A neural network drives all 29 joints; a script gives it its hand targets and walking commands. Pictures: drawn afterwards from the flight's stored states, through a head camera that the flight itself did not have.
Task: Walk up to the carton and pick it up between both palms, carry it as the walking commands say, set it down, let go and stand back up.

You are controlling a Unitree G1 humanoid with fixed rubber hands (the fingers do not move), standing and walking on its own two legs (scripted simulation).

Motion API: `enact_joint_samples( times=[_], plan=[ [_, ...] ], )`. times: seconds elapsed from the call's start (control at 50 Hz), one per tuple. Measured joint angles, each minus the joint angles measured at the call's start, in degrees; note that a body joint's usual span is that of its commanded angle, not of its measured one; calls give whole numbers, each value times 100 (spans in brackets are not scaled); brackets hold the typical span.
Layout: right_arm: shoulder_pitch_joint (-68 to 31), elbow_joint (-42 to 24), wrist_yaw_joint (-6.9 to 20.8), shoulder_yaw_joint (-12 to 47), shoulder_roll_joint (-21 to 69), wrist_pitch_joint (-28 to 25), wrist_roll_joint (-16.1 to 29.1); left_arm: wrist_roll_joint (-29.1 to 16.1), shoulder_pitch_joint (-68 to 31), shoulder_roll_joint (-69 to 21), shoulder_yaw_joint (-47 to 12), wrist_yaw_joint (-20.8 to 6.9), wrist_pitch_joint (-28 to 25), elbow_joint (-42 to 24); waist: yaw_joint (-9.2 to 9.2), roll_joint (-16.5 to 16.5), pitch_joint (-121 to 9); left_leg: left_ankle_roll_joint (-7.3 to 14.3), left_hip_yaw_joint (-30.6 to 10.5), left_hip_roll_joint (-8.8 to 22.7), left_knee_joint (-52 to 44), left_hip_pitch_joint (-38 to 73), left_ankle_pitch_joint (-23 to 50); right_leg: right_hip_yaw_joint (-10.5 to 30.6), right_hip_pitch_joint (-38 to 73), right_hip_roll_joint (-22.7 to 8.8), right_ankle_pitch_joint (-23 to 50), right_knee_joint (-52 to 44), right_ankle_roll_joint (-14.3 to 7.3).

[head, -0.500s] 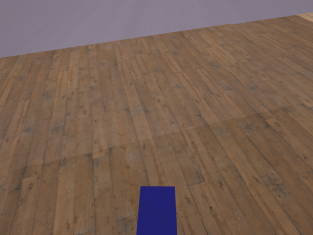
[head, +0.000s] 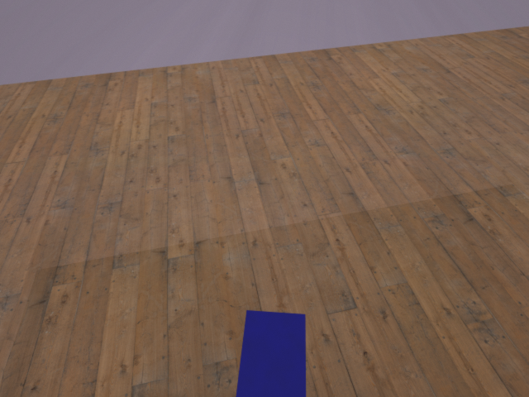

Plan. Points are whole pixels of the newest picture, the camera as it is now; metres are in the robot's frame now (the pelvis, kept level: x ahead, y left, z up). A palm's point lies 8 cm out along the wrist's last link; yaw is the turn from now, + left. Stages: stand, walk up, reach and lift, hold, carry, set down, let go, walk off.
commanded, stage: stand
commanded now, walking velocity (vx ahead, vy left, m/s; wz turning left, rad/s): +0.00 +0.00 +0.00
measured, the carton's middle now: (273, 363) +0.40 +0.01 -0.66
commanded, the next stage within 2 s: none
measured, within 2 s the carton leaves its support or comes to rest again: neither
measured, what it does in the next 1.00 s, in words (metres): stands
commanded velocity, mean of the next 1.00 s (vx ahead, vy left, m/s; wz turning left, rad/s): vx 0.00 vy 0.00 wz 0.00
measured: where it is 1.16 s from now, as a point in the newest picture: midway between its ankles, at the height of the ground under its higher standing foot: outside the picture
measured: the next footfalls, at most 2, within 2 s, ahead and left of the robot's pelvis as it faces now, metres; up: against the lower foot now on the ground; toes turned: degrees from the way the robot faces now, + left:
none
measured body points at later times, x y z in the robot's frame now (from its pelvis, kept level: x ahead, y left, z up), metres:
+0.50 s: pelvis -0.01 +0.00 +0.01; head -0.01 +0.01 +0.46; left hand -0.05 +0.25 -0.14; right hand +0.00 -0.24 -0.14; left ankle -0.03 +0.11 -0.72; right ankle -0.11 -0.09 -0.72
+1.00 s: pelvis -0.02 -0.01 +0.01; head -0.02 +0.00 +0.46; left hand -0.09 +0.21 -0.15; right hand -0.04 -0.23 -0.15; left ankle -0.03 +0.11 -0.72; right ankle -0.11 -0.09 -0.72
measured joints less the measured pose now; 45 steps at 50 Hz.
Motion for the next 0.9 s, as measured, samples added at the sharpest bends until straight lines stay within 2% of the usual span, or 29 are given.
enact_joint_samples(
  times=[0.56, 0.9],
  plan=[
    [68, 1050, -26, 124, 370, 71, 31, 14, 119, -321, -73, -24, 18, 1266, -34, -42, 280, -14, -160, -43, -448, 357, 368, -154, 399, -39, 314, -451, -2],
    [74, 1553, -60, 160, 589, 66, 55, 14, 117, -566, -85, -3, -9, 1782, -41, -35, 321, -72, -205, -4, -644, 430, 529, -189, 454, -5, 448, -601, -50]
  ],
)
